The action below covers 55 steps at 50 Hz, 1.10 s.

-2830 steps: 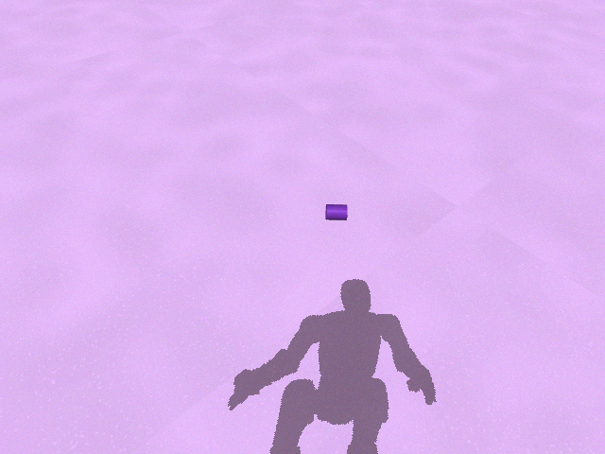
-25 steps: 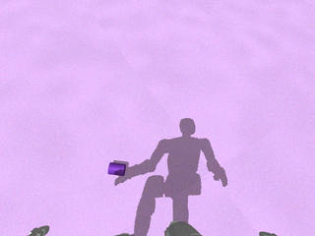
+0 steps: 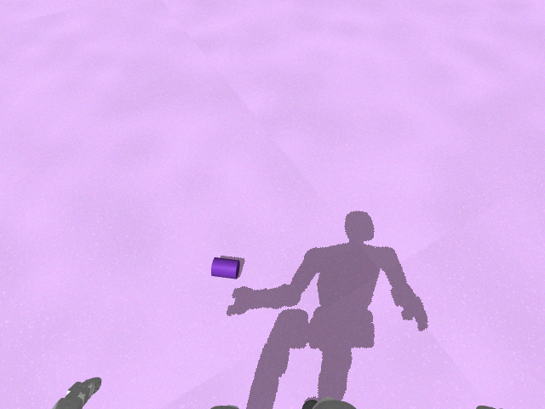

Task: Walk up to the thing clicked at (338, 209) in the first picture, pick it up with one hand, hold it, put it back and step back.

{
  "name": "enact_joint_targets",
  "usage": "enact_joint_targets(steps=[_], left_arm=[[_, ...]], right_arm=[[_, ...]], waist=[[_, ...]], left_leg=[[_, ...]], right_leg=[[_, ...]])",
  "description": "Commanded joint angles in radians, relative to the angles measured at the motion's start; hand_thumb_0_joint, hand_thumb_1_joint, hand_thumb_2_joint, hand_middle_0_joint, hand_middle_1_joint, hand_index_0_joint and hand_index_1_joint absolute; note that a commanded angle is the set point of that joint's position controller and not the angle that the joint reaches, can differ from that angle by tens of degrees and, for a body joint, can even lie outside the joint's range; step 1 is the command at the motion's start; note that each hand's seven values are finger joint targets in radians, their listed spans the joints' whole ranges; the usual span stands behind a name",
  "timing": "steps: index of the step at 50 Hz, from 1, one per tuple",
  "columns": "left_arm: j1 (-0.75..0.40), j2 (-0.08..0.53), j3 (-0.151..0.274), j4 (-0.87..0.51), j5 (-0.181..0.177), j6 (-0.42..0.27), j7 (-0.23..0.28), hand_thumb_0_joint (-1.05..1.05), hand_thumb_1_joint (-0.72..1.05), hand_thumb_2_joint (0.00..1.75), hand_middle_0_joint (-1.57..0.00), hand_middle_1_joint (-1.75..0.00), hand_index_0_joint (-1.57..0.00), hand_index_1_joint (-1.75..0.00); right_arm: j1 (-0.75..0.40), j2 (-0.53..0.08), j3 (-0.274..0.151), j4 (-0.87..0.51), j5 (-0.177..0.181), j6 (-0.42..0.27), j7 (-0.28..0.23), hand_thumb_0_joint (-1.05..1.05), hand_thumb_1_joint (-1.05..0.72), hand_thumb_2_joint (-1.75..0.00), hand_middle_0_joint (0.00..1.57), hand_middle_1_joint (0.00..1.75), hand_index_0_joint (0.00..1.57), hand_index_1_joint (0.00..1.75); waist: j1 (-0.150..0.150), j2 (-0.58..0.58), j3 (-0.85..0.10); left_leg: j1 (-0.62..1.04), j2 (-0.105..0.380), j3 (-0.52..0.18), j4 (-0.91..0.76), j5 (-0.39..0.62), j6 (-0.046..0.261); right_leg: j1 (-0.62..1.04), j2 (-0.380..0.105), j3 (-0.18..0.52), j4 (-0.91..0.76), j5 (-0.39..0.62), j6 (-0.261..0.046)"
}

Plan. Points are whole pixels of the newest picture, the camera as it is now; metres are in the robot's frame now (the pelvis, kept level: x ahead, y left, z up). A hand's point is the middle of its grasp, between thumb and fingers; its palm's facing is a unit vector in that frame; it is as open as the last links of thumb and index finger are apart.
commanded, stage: step back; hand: left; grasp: from above
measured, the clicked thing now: (225, 268) +0.64 +0.19 -0.73
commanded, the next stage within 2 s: none
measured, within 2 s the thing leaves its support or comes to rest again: neither
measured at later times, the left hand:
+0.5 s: hand out of the picture -0.08 +0.24 -0.15, palm faces -0.04 -0.91 -0.42, open 7.4 cm
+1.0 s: hand out of the picture -0.22 +0.22 -0.15, palm faces +0.03 -0.94 -0.35, open 7.4 cm
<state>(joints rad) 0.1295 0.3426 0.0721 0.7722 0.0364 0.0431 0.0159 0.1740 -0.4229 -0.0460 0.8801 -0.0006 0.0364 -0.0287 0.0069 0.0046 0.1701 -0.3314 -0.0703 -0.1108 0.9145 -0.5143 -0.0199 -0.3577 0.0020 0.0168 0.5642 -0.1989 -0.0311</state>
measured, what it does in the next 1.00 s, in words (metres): walks backwards: left foot, then right foot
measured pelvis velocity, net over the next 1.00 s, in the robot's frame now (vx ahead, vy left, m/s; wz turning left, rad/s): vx -0.33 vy -0.04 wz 0.01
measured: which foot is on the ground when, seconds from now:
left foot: up 0.00-0.04, down 0.06-0.46, up 0.48-0.80, down 0.82-1.00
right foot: down 0.00-0.10, up 0.12-0.42, down 0.44-0.84, up 0.86-1.00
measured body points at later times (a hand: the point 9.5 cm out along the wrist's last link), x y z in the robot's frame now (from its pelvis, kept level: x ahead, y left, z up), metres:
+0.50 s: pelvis -0.16 -0.03 -0.02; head -0.10 -0.05 +0.43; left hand -0.08 +0.28 -0.13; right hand -0.02 -0.36 -0.13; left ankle -0.06 +0.13 -0.72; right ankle -0.18 -0.15 -0.73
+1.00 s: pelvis -0.33 -0.04 +0.00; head -0.28 -0.02 +0.44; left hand -0.22 +0.27 -0.13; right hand -0.22 -0.35 -0.11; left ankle -0.28 +0.07 -0.73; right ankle -0.34 -0.18 -0.65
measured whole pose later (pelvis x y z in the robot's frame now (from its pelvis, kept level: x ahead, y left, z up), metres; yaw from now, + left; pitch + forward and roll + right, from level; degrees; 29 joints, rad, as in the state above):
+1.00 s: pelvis -0.33 -0.04 +0.00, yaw +1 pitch -3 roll -1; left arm 0.15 0.38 0.07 0.80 0.01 0.08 0.02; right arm 0.16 -0.35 -0.03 0.85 -0.05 0.04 -0.01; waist 0.01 -0.03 0.15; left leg -0.31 0.00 -0.02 0.60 -0.25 0.03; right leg -0.47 0.11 0.14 1.21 -0.52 -0.01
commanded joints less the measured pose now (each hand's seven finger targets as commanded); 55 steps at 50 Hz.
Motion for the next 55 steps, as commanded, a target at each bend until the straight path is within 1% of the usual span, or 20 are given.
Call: enact_joint_targets(steps=[1,3,5,6,7,10,17,21,23,24,25,29,34,38,40,41,43,44,47,55], left_arm=[[0.029,0.254,0.067,-0.08,-0.009,-0.002,0.01,0.0,0.9,0.9,-0.2,-0.3,-0.2,-0.3],[0.023,0.242,0.057,-0.092,-0.018,0.013,0.0,0.0,0.9,0.9,-0.2,-0.3,-0.2,-0.3],[0.016,0.197,0.054,-0.1,-0.024,0.013,0.0,0.0,0.9,0.9,-0.2,-0.3,-0.2,-0.3],[-0.047,0.237,0.075,-0.109,-0.008,0.012,0.012,0.0,0.9,0.9,-0.2,-0.3,-0.2,-0.3],[-0.046,0.256,0.078,-0.094,-0.006,0.01,0.011,0.0,0.9,0.9,-0.2,-0.3,-0.2,-0.3],[0.073,0.232,0.083,-0.04,-0.027,0.014,-0.004,0.0,0.9,0.9,-0.2,-0.3,-0.2,-0.3],[0.062,0.205,0.069,-0.049,-0.016,-0.008,-0.007,0.0,0.9,0.9,-0.2,-0.3,-0.2,-0.3],[0.194,0.192,0.067,0.039,-0.012,-0.024,-0.008,0.0,0.9,0.9,-0.2,-0.3,-0.2,-0.3],[0.183,0.306,0.094,0.027,0.011,-0.038,-0.006,0.0,0.9,0.9,-0.2,-0.3,-0.2,-0.3],[0.112,0.407,0.115,-0.01,0.007,-0.028,-0.009,0.0,0.9,0.9,-0.2,-0.3,-0.2,-0.3],[0.053,0.436,0.119,-0.044,0.009,-0.031,-0.002,0.0,0.9,0.9,-0.2,-0.3,-0.2,-0.3],[-0.029,0.27,0.083,-0.055,0.005,-0.032,0.008,0.0,0.9,0.9,-0.2,-0.3,-0.2,-0.3],[0.11,0.244,0.075,-0.059,0.009,-0.023,0.026,0.0,0.9,0.9,-0.2,-0.3,-0.2,-0.3],[0.076,0.261,0.071,-0.086,-0.008,-0.013,0.027,0.0,0.9,0.9,-0.2,-0.3,-0.2,-0.3],[0.018,0.267,0.062,-0.102,-0.02,-0.001,0.02,0.0,0.9,0.9,-0.2,-0.3,-0.2,-0.3],[0.013,0.242,0.05,-0.108,-0.021,0.004,0.016,0.0,0.9,0.9,-0.2,-0.3,-0.2,-0.3],[-0.016,0.228,0.054,-0.11,-0.029,0.006,0.027,0.0,0.9,0.9,-0.2,-0.3,-0.2,-0.3],[-0.021,0.255,0.065,-0.094,-0.016,0.009,0.033,0.0,0.9,0.9,-0.2,-0.3,-0.2,-0.3],[0.054,0.242,0.071,-0.035,-0.03,0.011,0.017,0.0,0.9,0.9,-0.2,-0.3,-0.2,-0.3],[0.1,0.217,0.045,0.018,-0.022,-0.035,0.007,0.0,0.9,0.9,-0.2,-0.3,-0.2,-0.3]], right_arm=[[0.082,-0.129,-0.043,-0.055,-0.013,-0.037,-0.009,0.0,-0.9,-0.9,0.2,0.3,0.2,0.3],[0.098,-0.152,-0.062,-0.048,-0.029,-0.041,-0.005,0.0,-0.9,-0.9,0.2,0.3,0.2,0.3],[0.026,-0.3,-0.092,-0.076,-0.051,-0.039,0.002,0.0,-0.9,-0.9,0.2,0.3,0.2,0.3],[0.004,-0.347,-0.103,-0.095,-0.038,-0.041,0.003,0.0,-0.9,-0.9,0.2,0.3,0.2,0.3],[-0.043,-0.313,-0.096,-0.096,-0.041,-0.048,-0.002,0.0,-0.9,-0.9,0.2,0.3,0.2,0.3],[-0.124,-0.211,-0.064,-0.126,-0.039,-0.048,-0.008,0.0,-0.9,-0.9,0.2,0.3,0.2,0.3],[0.002,-0.214,-0.076,-0.123,-0.031,-0.039,-0.011,0.0,-0.9,-0.9,0.2,0.3,0.2,0.3],[-0.067,-0.23,-0.076,-0.146,-0.02,-0.011,-0.004,0.0,-0.9,-0.9,0.2,0.3,0.2,0.3],[-0.066,-0.159,-0.053,-0.164,-0.001,-0.005,0.0,0.0,-0.9,-0.9,0.2,0.3,0.2,0.3],[-0.101,-0.136,-0.053,-0.182,0.005,-0.005,-0.015,0.0,-0.9,-0.9,0.2,0.3,0.2,0.3],[-0.097,-0.18,-0.077,-0.168,0.001,-0.005,-0.026,0.0,-0.9,-0.9,0.2,0.3,0.2,0.3],[-0.008,-0.138,-0.047,-0.103,0.011,-0.015,-0.017,0.0,-0.9,-0.9,0.2,0.3,0.2,0.3],[-0.039,-0.117,-0.035,-0.121,-0.004,-0.028,-0.02,0.0,-0.9,-0.9,0.2,0.3,0.2,0.3],[0.044,-0.123,-0.048,-0.096,-0.016,-0.033,-0.011,0.0,-0.9,-0.9,0.2,0.3,0.2,0.3],[0.119,-0.131,-0.06,-0.063,-0.019,-0.033,-0.006,0.0,-0.9,-0.9,0.2,0.3,0.2,0.3],[0.095,-0.172,-0.076,-0.067,-0.032,-0.031,-0.006,0.0,-0.9,-0.9,0.2,0.3,0.2,0.3],[0.011,-0.315,-0.096,-0.103,-0.038,-0.022,0.006,0.0,-0.9,-0.9,0.2,0.3,0.2,0.3],[-0.026,-0.326,-0.1,-0.114,-0.041,-0.028,0.002,0.0,-0.9,-0.9,0.2,0.3,0.2,0.3],[-0.122,-0.197,-0.062,-0.135,-0.051,-0.03,-0.002,0.0,-0.9,-0.9,0.2,0.3,0.2,0.3],[-0.025,-0.191,-0.072,-0.115,-0.041,-0.004,0.018,0.0,-0.9,-0.9,0.2,0.3,0.2,0.3]], waist=[[0.008,-0.199,-0.287],[-0.007,-0.126,-0.266],[-0.006,0.204,-0.205],[-0.065,0.248,-0.175],[-0.036,0.199,-0.135],[0.044,0.124,-0.141],[-0.035,0.176,-0.213],[0.02,0.195,-0.268],[0.01,-0.058,-0.259],[0.043,-0.28,-0.212],[0.049,-0.307,-0.151],[-0.026,-0.171,-0.147],[0.063,-0.192,-0.202],[0.035,-0.206,-0.291],[-0.015,-0.155,-0.305],[-0.005,-0.078,-0.292],[-0.027,0.217,-0.234],[-0.039,0.213,-0.187],[0.04,0.101,-0.137],[-0.042,0.223,-0.245]], left_leg=[[0.011,0.049,0.083,-0.399,0.144,0.018],[0.164,0.073,0.05,-0.545,0.397,0.041],[0.203,0.409,-0.361,-0.6,0.505,0.202],[0.006,0.527,-0.442,-0.624,0.525,0.337],[-0.037,0.509,-0.407,-0.612,0.529,0.341],[0.054,0.321,-0.104,-0.519,0.655,0.237],[0.284,0.32,-0.097,-0.409,0.677,0.271],[0.158,0.255,-0.037,-0.284,0.619,0.185],[-0.144,0.092,0.006,-0.113,0.291,0.073],[-0.192,-0.035,0.03,0.092,-0.08,0.028],[-0.128,0.015,-0.051,0.253,-0.132,0.018],[-0.193,-0.057,-0.048,0.292,0.019,0.026],[-0.242,-0.016,0.012,0.038,-0.035,0.0],[-0.064,0.037,0.077,-0.252,0.042,0.022],[0.109,0.047,0.095,-0.503,0.318,0.044],[0.19,0.126,-0.045,-0.498,0.422,0.085],[0.073,0.457,-0.375,-0.572,0.572,0.307],[-0.073,0.509,-0.447,-0.602,0.529,0.363],[-0.03,0.328,-0.155,-0.546,0.578,0.261],[0.271,0.282,-0.093,-0.505,0.31,0.254]], right_leg=[[0.354,-0.198,0.196,0.023,0.445,-0.147],[0.175,-0.138,0.164,0.07,0.254,-0.069],[-0.156,0.111,0.056,0.328,-0.351,0.007],[-0.069,0.082,0.151,0.538,-0.465,0.024],[-0.058,0.059,0.182,0.632,-0.417,0.021],[-0.123,0.117,0.181,0.737,-0.282,0.011],[-0.1,0.038,0.09,0.307,-0.326,0.064],[0.176,0.031,-0.018,-0.197,-0.033,0.025],[0.294,-0.147,0.303,-0.162,0.119,-0.045],[0.106,-0.348,0.498,-0.217,0.133,-0.218],[-0.071,-0.424,0.604,-0.245,0.143,-0.288],[0.116,-0.178,0.174,-0.073,0.438,-0.141],[0.376,-0.214,0.228,-0.031,0.543,-0.186],[0.372,-0.252,0.242,0.032,0.552,-0.175],[0.25,-0.214,0.196,0.096,0.417,-0.114],[0.088,-0.155,0.176,0.143,0.248,-0.066],[-0.082,0.077,0.063,0.493,-0.439,0.011],[-0.027,0.068,0.151,0.647,-0.482,0.014],[-0.074,0.098,0.18,0.751,-0.33,0.01],[-0.016,0.024,0.015,0.185,-0.332,0.064]])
